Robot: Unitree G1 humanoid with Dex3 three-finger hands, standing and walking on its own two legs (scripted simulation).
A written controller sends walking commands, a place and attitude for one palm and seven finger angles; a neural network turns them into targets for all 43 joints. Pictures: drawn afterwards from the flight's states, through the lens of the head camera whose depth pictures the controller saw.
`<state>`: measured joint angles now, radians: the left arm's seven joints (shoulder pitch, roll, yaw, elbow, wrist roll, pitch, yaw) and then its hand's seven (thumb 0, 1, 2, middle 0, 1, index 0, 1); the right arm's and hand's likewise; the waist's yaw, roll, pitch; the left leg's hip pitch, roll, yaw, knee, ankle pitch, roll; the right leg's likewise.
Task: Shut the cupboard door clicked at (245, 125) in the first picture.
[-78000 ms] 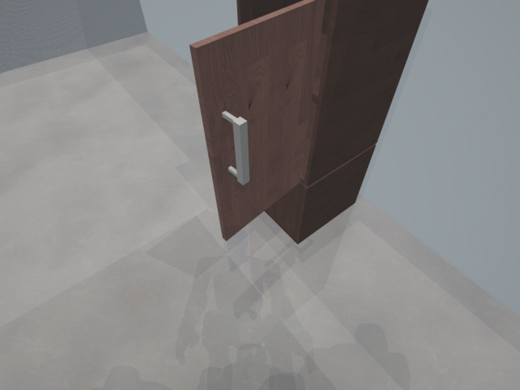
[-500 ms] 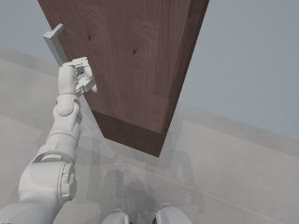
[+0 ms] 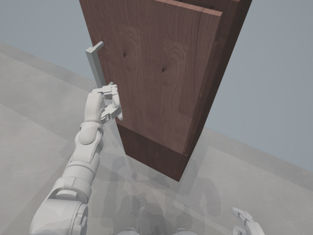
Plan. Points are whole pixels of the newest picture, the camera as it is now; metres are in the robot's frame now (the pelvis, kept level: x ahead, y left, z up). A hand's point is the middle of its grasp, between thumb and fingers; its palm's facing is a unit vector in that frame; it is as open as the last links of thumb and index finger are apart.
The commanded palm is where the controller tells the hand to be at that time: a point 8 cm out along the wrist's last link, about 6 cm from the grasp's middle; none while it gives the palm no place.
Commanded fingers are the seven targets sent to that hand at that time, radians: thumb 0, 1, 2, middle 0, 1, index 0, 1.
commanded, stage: draw the hand back to the body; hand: left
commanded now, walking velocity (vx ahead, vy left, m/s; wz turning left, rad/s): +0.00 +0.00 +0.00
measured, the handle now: (102, 70) +0.58 +0.17 +0.07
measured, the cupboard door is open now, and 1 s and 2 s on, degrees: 0 0 0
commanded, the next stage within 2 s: step back with the hand held close in 1.48 s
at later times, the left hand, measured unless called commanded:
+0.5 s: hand (76, 133) +0.31 +0.16 +0.14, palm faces +0.01 -0.99 -0.17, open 3.1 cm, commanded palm +0.27 +0.23 +0.15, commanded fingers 0.00 0.90 0.90 -1.00 -1.17 -1.00 -1.17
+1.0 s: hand out of the picture +0.23 +0.27 +0.19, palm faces +0.38 -0.85 -0.37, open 5.3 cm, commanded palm +0.18 +0.31 +0.22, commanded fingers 0.00 0.90 0.90 -0.31 -0.42 -0.31 -0.42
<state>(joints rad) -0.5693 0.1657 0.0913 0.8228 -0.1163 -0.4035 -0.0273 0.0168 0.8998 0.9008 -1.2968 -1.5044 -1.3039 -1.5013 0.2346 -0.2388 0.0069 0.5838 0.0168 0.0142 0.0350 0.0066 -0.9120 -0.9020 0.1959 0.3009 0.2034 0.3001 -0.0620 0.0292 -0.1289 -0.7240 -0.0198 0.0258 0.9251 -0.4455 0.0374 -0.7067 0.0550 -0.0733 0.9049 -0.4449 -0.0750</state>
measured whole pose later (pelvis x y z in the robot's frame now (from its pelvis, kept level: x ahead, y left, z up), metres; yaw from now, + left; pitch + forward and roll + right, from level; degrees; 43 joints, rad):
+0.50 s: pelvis +0.01 +0.01 +0.04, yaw -1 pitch +3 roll +0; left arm 0.02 0.26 0.08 0.12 -0.15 -0.15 -0.06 0.02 0.90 0.90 -1.21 -1.41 -1.22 -1.41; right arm 0.23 -0.26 0.01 0.57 0.06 -0.01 -0.06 0.01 -0.91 -0.90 0.20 0.30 0.20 0.30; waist -0.01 0.05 -0.07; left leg -0.35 -0.03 0.04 0.64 -0.34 0.04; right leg -0.34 0.06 -0.04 0.63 -0.34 -0.06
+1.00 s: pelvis +0.02 +0.02 +0.06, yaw +0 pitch -3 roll -1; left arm 0.39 0.33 0.25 -0.30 -0.07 -0.03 0.08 0.02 0.89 0.90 -0.57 -0.71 -0.58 -0.71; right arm 0.20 -0.22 0.05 0.60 0.01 -0.02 -0.05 0.01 -0.91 -0.90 0.20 0.30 0.21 0.30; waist 0.06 0.08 -0.02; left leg -0.10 -0.05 0.02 0.42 -0.26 0.06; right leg -0.08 0.04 -0.05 0.39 -0.26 -0.04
